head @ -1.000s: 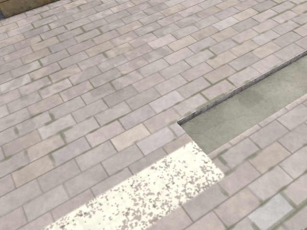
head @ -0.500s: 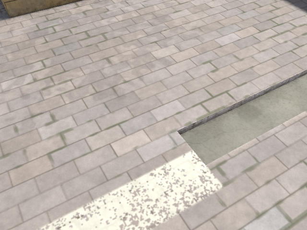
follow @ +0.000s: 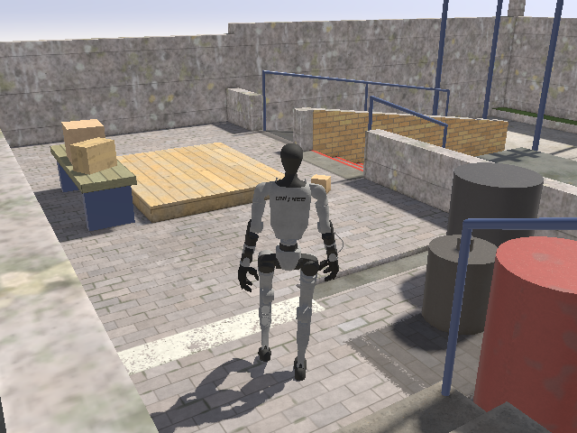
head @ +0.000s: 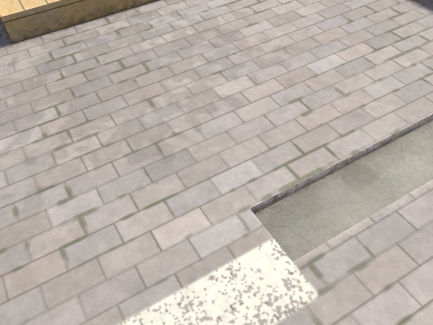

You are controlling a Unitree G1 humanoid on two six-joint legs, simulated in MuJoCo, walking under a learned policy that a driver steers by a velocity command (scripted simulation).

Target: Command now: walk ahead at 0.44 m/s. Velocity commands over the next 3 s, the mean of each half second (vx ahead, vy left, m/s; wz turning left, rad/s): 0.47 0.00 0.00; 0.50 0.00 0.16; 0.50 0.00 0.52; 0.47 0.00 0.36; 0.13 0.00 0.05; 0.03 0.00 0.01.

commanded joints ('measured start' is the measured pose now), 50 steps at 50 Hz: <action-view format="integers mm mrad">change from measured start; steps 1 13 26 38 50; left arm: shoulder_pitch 97 65 -183 -512 -166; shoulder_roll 95 155 65 85 86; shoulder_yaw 8 12 29 22 44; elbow -1 9 -142 -280 -157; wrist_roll -5 2 23 2 -4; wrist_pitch -20 -16 51 25 -30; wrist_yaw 7 20 -33 -32 1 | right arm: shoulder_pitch -68 9 157 310 169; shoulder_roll -38 -84 -64 -79 -1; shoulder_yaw -7 -18 -6 4 -21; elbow -58 -85 12 55 -48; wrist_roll -1 19 24 8 7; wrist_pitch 3 -16 -67 -53 19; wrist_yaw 3 -32 -37 -58 -22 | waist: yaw -2 -130 14 -54 -42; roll -102 -124 4 44 -89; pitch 119 -28 104 111 29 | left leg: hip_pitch -258 279 316 631 -38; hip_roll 25 -122 139 167 49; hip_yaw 16 105 -148 -101 -67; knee -2 -486 -902 -760 164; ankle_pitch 65 118 265 730 -24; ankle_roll -28 83 148 112 11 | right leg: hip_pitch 96 123 -572 -547 -96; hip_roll -252 -244 -169 -81 -331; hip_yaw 212 57 45 -28 132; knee -152 268 765 275 -117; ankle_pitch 277 1038 95 153 226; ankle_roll -91 -55 35 0 -67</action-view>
